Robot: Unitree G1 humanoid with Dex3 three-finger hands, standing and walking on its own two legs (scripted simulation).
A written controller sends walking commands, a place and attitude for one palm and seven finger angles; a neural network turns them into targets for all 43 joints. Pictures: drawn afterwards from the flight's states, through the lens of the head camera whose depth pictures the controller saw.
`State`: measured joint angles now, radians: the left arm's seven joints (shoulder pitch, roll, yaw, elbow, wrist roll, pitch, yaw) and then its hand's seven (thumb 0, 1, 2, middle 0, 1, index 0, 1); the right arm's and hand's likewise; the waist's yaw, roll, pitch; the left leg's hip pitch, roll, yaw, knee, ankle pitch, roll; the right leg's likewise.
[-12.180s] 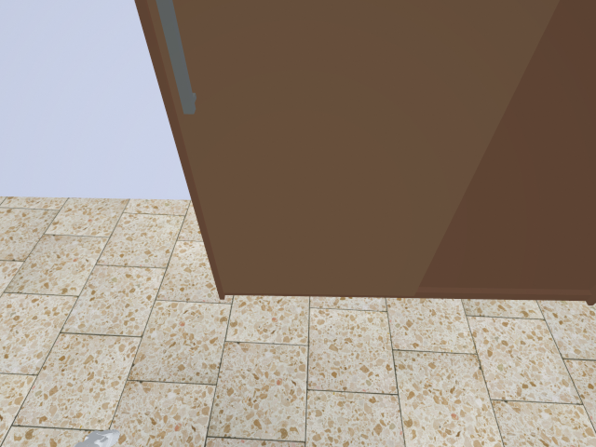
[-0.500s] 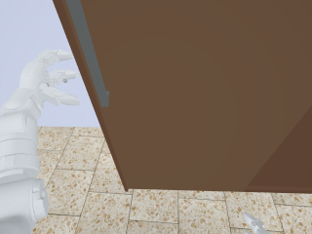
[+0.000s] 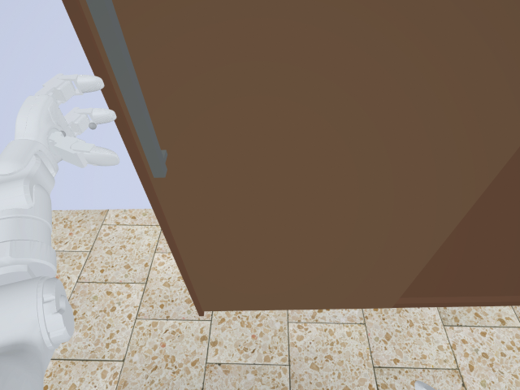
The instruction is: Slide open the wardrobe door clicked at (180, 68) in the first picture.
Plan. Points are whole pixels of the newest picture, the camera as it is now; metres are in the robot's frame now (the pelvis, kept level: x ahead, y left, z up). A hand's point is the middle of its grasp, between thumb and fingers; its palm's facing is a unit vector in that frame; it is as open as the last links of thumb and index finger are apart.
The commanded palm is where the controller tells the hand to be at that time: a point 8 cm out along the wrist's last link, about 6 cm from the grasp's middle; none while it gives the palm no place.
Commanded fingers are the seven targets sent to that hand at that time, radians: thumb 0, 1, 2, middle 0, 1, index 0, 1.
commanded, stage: move the hooked fingers beside the handle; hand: left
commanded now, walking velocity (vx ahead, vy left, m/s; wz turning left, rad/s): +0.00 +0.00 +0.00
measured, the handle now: (136, 89) +0.49 +0.19 +0.23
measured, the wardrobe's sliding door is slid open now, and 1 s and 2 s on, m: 0.00 0.00 0.00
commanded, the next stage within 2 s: feel for the door with the fingertips in 0.48 s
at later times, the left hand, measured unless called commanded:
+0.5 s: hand (90, 127) +0.43 +0.25 +0.20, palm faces +0.05 -1.00 -0.02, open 14.0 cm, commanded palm +0.40 +0.29 +0.21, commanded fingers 0.00 -0.50 0.30 -0.30 -1.20 -0.30 -1.20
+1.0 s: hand (119, 129) +0.42 +0.20 +0.21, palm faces +0.06 -1.00 -0.01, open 14.0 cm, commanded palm +0.39 +0.25 +0.21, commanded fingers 0.00 -0.50 0.30 -0.30 -1.20 -0.30 -1.20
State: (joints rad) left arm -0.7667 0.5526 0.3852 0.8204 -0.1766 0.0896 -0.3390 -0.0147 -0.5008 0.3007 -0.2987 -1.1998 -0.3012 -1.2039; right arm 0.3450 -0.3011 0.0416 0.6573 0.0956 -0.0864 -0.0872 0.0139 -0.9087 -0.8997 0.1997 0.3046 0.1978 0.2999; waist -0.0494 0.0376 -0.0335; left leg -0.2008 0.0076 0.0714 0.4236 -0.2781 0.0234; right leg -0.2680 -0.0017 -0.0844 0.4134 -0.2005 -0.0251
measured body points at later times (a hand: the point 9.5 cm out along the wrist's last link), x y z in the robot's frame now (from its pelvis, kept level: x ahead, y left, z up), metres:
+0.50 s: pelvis +0.00 +0.01 +0.00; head +0.02 +0.00 +0.45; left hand +0.42 +0.30 +0.21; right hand +0.11 -0.25 -0.10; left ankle -0.04 +0.10 -0.74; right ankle +0.01 -0.10 -0.74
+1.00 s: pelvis -0.01 +0.01 +0.00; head +0.00 -0.01 +0.45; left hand +0.41 +0.25 +0.21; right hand +0.14 -0.23 -0.10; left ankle -0.04 +0.10 -0.74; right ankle +0.01 -0.10 -0.74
